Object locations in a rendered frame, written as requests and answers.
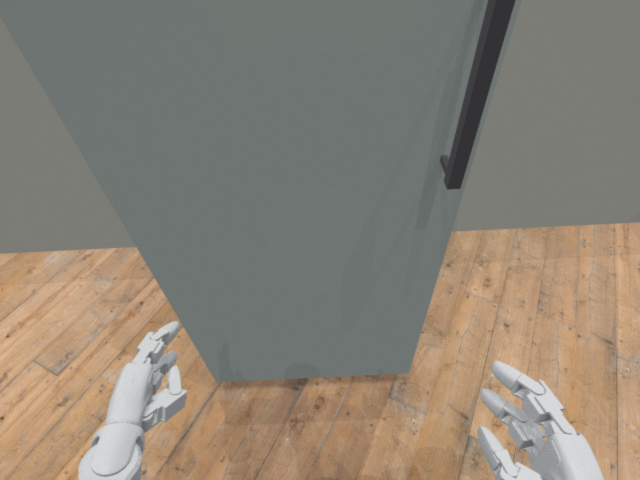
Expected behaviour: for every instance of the robot right hand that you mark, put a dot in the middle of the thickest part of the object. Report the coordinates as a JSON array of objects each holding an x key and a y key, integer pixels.
[{"x": 566, "y": 455}]

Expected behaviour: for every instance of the robot left hand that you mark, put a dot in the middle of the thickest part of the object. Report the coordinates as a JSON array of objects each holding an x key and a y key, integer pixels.
[{"x": 141, "y": 378}]

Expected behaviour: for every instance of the fridge door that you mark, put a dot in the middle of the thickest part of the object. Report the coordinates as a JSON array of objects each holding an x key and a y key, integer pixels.
[{"x": 275, "y": 162}]

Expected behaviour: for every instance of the handle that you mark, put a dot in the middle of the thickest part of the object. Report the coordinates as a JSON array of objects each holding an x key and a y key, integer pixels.
[{"x": 494, "y": 27}]

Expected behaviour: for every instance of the robot left forearm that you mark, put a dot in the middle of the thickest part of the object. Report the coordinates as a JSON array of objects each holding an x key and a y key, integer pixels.
[{"x": 115, "y": 454}]

